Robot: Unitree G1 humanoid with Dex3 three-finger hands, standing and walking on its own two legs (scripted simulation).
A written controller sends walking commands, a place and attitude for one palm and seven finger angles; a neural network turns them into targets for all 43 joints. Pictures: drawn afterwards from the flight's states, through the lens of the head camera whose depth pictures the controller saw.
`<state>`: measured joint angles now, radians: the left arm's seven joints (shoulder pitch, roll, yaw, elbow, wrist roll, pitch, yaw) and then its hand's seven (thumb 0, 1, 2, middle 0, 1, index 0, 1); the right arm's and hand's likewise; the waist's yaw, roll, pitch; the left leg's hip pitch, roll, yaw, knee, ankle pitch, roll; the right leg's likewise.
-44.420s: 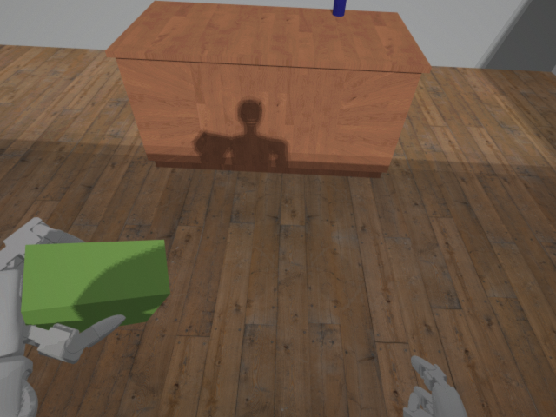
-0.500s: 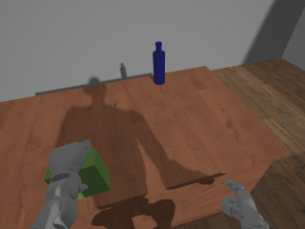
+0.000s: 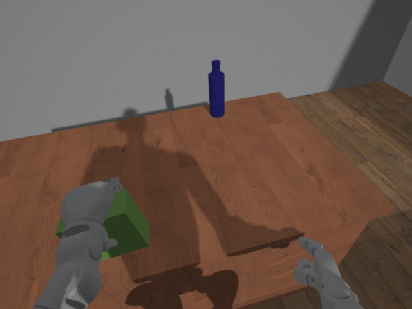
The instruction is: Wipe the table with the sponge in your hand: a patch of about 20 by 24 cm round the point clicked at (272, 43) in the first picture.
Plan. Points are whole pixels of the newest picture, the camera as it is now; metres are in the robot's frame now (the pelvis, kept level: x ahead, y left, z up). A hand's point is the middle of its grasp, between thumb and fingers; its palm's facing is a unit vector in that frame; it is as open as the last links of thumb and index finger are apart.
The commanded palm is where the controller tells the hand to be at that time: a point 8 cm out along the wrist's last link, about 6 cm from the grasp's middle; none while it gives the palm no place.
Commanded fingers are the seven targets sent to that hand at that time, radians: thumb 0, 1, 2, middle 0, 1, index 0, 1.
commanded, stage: lift the sponge slowly off the table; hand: left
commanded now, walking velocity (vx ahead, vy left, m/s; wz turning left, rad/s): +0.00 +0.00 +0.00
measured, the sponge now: (112, 233) +0.24 +0.25 +0.02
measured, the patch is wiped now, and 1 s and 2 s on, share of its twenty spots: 1.00 1.00 1.00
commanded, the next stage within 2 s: bring the sponge back beside the body in 0.34 s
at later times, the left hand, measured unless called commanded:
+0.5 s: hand (100, 213) +0.24 +0.26 +0.08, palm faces +0.04 -0.16 -0.99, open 10.1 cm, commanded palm +0.21 +0.25 +0.16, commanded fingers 0.00 0.10 1.30 -1.20 -1.60 -1.20 -1.60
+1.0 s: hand (85, 220) +0.22 +0.27 +0.09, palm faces +0.05 -0.16 -0.99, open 10.1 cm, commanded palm +0.19 +0.27 +0.17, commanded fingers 0.00 0.10 1.30 -1.20 -1.60 -1.20 -1.60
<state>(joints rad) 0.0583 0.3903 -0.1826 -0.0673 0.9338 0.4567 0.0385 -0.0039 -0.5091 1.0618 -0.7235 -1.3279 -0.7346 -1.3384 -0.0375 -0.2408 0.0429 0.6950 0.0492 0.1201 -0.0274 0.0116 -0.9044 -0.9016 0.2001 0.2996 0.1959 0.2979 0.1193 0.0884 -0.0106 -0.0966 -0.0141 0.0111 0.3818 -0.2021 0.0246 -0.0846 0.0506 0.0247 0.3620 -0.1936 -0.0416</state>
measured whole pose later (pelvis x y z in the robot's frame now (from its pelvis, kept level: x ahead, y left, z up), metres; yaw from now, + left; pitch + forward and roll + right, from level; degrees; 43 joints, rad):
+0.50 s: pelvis +0.00 +0.00 +0.00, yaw +0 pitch -5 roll +0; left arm 0.03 0.42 -0.16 -0.10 0.92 0.47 -0.02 0.00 -0.51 1.06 -0.72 -1.33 -0.73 -1.34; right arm -0.04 -0.25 0.05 0.69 0.05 0.11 -0.04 0.01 -0.90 -0.90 0.20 0.30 0.20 0.30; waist 0.12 0.09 0.00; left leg -0.10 -0.01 0.01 0.38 -0.19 0.02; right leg -0.09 0.05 0.02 0.36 -0.19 -0.04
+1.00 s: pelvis +0.00 +0.00 +0.00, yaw +0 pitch -5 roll +0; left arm 0.14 0.46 -0.11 -0.21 0.89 0.45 -0.02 0.00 -0.51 1.06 -0.72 -1.33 -0.73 -1.34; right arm -0.04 -0.26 0.04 0.68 0.04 0.11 -0.04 0.01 -0.90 -0.90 0.20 0.30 0.20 0.30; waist 0.13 0.09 0.00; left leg -0.10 -0.02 0.01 0.39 -0.20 0.03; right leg -0.08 0.05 0.02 0.37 -0.19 -0.04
